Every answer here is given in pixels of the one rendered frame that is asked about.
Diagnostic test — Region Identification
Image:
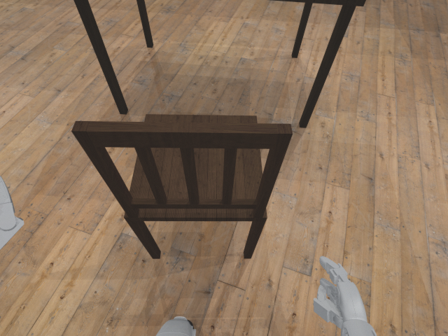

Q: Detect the left robot hand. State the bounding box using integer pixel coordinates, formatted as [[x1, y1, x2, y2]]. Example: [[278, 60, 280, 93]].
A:
[[0, 176, 24, 250]]

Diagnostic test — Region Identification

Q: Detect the chair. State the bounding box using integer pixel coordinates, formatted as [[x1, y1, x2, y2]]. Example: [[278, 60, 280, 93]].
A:
[[72, 114, 293, 259]]

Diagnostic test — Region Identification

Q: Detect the table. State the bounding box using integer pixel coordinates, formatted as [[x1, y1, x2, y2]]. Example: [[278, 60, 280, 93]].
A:
[[74, 0, 366, 128]]

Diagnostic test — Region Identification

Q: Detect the right robot hand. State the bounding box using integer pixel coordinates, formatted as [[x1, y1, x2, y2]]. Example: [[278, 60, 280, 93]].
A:
[[314, 256, 368, 328]]

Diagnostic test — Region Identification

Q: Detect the left robot thigh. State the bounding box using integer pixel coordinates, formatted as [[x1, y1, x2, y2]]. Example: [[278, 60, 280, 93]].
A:
[[156, 319, 196, 336]]

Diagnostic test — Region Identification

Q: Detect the robot right forearm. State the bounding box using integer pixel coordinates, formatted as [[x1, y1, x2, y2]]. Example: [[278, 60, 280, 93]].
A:
[[341, 319, 377, 336]]

